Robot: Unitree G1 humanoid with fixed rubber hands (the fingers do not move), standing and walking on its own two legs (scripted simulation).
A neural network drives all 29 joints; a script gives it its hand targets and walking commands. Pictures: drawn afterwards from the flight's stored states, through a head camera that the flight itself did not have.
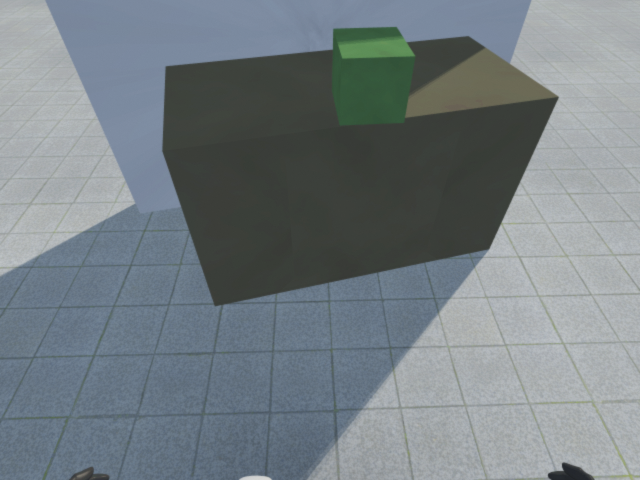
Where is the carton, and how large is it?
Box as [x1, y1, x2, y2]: [332, 27, 414, 125]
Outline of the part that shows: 396,27 333,29 332,92 340,125 403,122 414,55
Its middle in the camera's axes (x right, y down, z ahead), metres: +0.13 -0.45 +1.07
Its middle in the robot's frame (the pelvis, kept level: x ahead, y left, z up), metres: +1.11 -0.13 +0.02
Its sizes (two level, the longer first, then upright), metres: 0.210 0.177 0.176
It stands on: a pedestal, 0.67 m high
